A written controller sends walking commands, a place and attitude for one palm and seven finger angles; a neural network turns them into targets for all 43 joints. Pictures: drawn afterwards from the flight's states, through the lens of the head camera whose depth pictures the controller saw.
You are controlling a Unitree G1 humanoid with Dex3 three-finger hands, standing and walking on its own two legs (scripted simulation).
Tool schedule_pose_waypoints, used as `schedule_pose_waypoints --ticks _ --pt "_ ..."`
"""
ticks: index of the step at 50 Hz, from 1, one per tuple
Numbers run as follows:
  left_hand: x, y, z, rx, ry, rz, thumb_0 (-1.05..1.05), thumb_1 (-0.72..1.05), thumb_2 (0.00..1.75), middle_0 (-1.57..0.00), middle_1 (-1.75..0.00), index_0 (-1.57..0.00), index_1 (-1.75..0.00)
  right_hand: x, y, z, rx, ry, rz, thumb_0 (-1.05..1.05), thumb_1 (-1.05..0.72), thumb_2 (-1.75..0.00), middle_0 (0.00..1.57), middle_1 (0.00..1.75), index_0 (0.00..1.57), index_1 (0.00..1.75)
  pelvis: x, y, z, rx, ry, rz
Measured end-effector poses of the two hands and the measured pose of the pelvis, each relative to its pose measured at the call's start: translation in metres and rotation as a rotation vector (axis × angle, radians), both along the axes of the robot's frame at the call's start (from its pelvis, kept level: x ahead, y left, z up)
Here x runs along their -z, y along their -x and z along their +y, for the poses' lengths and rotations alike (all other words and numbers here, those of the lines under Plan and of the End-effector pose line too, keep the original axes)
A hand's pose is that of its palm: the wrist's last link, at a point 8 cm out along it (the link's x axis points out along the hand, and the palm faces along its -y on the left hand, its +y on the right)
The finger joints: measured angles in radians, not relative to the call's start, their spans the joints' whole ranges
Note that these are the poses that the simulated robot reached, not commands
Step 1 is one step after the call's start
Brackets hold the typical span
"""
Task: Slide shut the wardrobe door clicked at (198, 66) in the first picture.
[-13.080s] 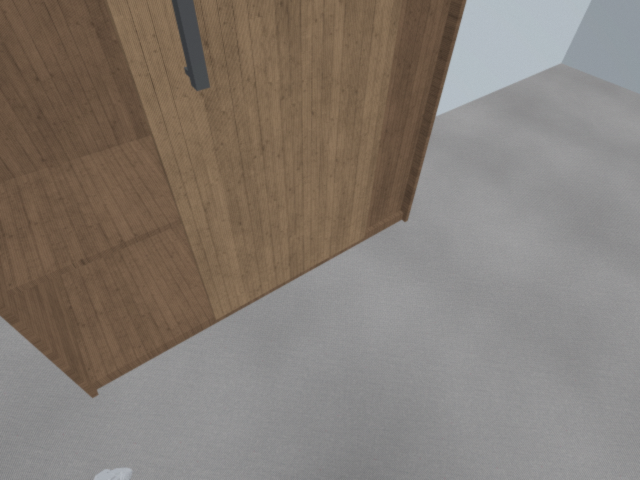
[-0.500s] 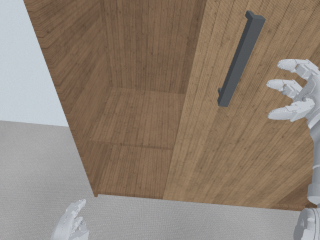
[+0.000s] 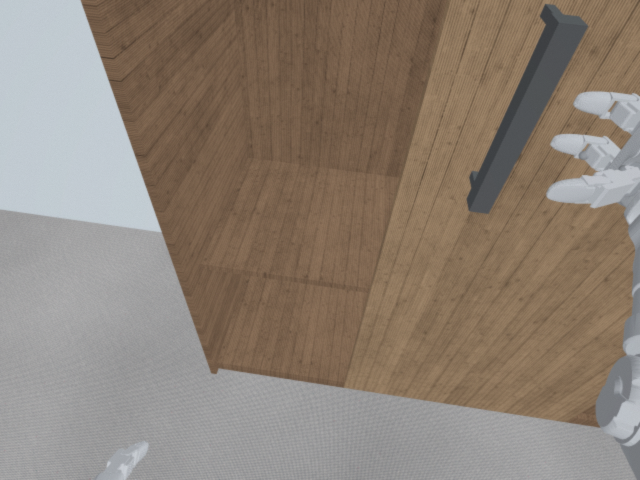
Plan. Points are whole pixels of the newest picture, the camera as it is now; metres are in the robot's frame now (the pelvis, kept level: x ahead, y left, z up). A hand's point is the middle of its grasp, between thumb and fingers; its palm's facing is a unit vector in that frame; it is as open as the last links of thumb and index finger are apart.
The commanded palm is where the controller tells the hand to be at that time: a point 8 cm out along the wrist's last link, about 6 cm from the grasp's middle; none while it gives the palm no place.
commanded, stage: move the hooked fingers beside the handle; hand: right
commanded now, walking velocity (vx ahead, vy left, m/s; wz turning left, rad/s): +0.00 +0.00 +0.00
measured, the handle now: (510, 120) +0.49 -0.16 +0.24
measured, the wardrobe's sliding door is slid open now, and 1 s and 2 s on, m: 0.41 0.41 0.41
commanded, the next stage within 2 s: feel for the door with the fingertips in 0.78 s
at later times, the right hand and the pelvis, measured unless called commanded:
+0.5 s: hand (592, 161) +0.43 -0.24 +0.24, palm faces +0.08 +1.00 -0.03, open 14.0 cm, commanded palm +0.41 -0.28 +0.24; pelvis +0.01 +0.00 +0.00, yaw +0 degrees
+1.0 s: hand (582, 162) +0.43 -0.23 +0.24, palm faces +0.06 +1.00 -0.04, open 14.0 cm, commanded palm +0.41 -0.26 +0.24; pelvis +0.00 +0.00 +0.00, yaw +0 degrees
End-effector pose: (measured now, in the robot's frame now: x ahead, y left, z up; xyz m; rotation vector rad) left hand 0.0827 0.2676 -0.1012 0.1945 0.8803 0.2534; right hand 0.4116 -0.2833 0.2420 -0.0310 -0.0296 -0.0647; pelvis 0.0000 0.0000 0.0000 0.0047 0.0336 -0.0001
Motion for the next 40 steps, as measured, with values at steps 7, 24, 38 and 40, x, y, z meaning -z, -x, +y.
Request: schedule_pose_waypoints --ticks 7,24,38,40 --pt "0.002 0.01 0.001 -0.025 0.006 0.028 0.02 0.91 0.9 -0.2 -0.3 -0.2 -0.3 0.001 -0.007 0.001 -0.009 -0.001 -0.011 -0.01 0.5 -0.3 0.3 1.2 0.3 1.2 0.0 -0.005 -0.002 -0.011 0.001 0.009" --pt "-0.005 -0.028 -0.011 0.026 0.019 -0.049 0.01 0.91 0.9 -0.2 -0.3 -0.21 -0.3 0.002 0.007 -0.009 0.011 -0.005 -0.017 -0.01 0.5 -0.3 0.3 1.2 0.3 1.2 0.0 -0.006 -0.003 -0.001 0.0 0.002" --pt "-0.008 -0.033 -0.014 0.037 0.023 -0.072 0.01 0.91 0.9 -0.2 -0.3 -0.21 -0.3 0.001 0.012 -0.006 0.011 -0.006 -0.018 -0.01 0.5 -0.3 0.3 1.2 0.3 1.2 0.0 -0.003 -0.003 0.003 -0.001 -0.008" --pt "-0.007 -0.03 -0.013 0.033 0.023 -0.065 0.01 0.91 0.9 -0.2 -0.3 -0.21 -0.3 0.0 0.013 -0.006 0.012 0.002 -0.017 -0.01 0.5 -0.3 0.3 1.2 0.3 1.2 0.0 -0.002 -0.003 0.003 -0.001 -0.01"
